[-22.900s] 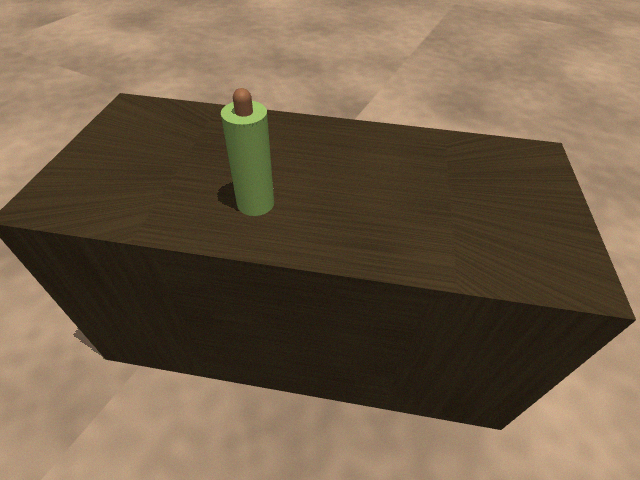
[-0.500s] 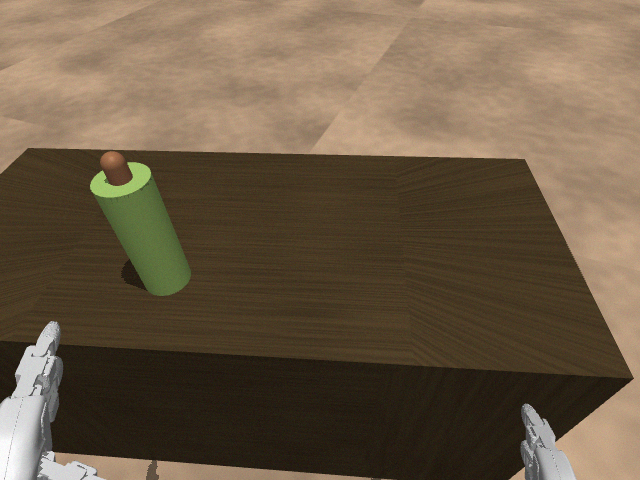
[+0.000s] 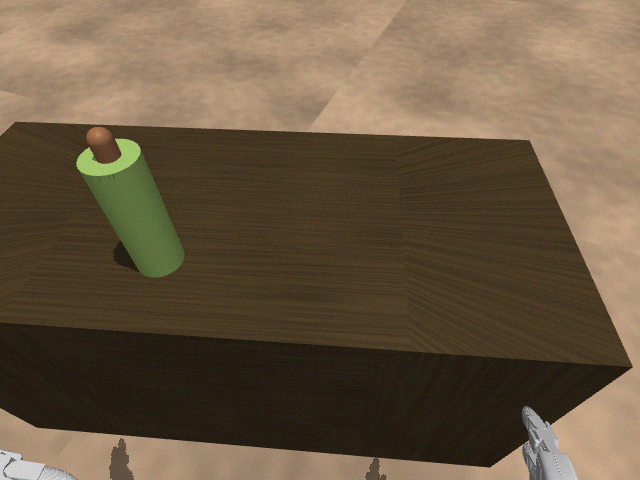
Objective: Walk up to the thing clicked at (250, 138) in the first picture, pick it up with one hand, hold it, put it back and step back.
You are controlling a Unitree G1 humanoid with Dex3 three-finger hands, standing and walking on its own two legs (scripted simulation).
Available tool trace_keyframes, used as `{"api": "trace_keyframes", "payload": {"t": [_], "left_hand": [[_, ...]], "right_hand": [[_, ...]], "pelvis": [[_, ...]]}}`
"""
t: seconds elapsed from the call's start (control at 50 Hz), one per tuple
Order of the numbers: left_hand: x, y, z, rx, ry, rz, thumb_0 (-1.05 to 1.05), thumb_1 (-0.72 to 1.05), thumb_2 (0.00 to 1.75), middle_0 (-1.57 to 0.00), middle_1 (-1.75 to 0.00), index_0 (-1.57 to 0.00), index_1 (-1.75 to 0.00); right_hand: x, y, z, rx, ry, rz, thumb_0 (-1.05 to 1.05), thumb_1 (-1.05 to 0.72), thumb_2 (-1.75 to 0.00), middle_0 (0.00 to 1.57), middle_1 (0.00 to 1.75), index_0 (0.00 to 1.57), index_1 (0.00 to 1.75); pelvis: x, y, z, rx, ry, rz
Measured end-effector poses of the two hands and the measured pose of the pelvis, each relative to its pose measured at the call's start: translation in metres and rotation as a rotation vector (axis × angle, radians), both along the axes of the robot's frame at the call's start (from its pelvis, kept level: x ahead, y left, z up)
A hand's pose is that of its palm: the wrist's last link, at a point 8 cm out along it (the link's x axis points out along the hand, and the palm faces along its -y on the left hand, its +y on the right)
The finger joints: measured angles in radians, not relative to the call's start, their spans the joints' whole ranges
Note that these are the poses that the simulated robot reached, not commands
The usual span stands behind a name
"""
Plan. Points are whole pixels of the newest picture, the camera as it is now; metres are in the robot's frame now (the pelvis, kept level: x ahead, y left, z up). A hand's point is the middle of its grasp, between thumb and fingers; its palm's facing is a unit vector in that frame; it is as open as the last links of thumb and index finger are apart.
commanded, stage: home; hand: left
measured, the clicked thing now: (133, 204) +0.50 +0.31 +0.06
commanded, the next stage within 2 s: none
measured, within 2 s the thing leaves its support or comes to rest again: neither
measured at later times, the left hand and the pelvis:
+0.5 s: hand (183, 447) +0.19 +0.19 -0.06, palm faces +0.07 -0.98 -0.18, open 17.3 cm; pelvis +0.01 +0.02 -0.01, yaw -1 degrees
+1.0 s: hand (184, 455) +0.18 +0.18 -0.06, palm faces +0.09 -0.97 -0.22, open 17.2 cm; pelvis +0.01 +0.01 -0.01, yaw -1 degrees
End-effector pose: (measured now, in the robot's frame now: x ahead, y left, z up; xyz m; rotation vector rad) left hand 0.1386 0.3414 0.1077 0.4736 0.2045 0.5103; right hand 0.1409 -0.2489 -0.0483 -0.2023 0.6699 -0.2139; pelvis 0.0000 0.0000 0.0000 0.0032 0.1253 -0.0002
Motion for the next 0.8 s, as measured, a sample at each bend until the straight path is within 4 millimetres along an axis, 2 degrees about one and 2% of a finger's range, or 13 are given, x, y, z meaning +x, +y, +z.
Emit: {"api": "trace_keyframes", "payload": {"t": [0.08, 0.18, 0.3, 0.42, 0.52, 0.68, 0.8], "left_hand": [[0.010, -0.001, -0.016, -0.044, 0.014, -0.015, -0.01, -0.52, 0.08, -0.07, -0.07, -0.08, -0.06], [0.019, -0.019, -0.053, -0.170, 0.094, -0.054, -0.01, -0.51, 0.09, -0.06, -0.07, -0.07, -0.06], [0.021, -0.059, -0.103, -0.342, 0.252, -0.134, -0.01, -0.50, 0.09, -0.06, -0.07, -0.07, -0.06], [0.027, -0.096, -0.137, -0.435, 0.360, -0.219, -0.01, -0.51, 0.09, -0.06, -0.07, -0.07, -0.06], [0.029, -0.107, -0.147, -0.446, 0.393, -0.238, -0.01, -0.51, 0.08, -0.06, -0.06, -0.07, -0.05], [0.025, -0.103, -0.141, -0.400, 0.397, -0.212, -0.01, -0.51, 0.08, -0.06, -0.06, -0.06, -0.05], [0.023, -0.109, -0.143, -0.405, 0.401, -0.211, -0.01, -0.50, 0.09, -0.06, -0.06, -0.06, -0.05]], "right_hand": [[0.018, 0.026, 0.010, 0.034, -0.055, 0.042, -0.01, 0.12, -0.37, 0.13, 0.16, 0.12, 0.17], [0.036, 0.050, 0.026, 0.064, -0.136, 0.085, -0.01, -0.22, -0.57, 0.16, 0.21, 0.15, 0.21], [0.027, 0.044, 0.016, 0.034, -0.063, 0.057, 0.00, -0.60, -0.76, 0.19, 0.26, 0.18, 0.26], [0.019, 0.040, 0.015, 0.005, -0.026, 0.042, 0.00, -0.80, -0.86, 0.20, 0.28, 0.20, 0.29], [0.021, 0.038, 0.021, -0.006, -0.057, 0.036, 0.01, -0.86, -0.89, 0.21, 0.29, 0.20, 0.30], [0.022, 0.034, 0.018, 0.014, -0.071, 0.031, 0.01, -0.89, -0.90, 0.21, 0.30, 0.20, 0.30], [0.019, 0.034, 0.019, 0.019, -0.074, 0.040, 0.01, -0.90, -0.91, 0.21, 0.30, 0.20, 0.30]], "pelvis": [[0.005, 0.005, 0.001, -0.001, 0.000, -0.004], [0.013, 0.012, 0.003, -0.006, 0.006, -0.006], [0.018, 0.019, 0.000, -0.012, 0.029, -0.008], [0.015, 0.018, -0.005, -0.014, 0.044, -0.012], [0.015, 0.015, -0.007, -0.015, 0.055, -0.014], [0.015, 0.012, -0.009, -0.011, 0.054, -0.013], [0.012, 0.009, -0.010, -0.005, 0.054, -0.014]]}}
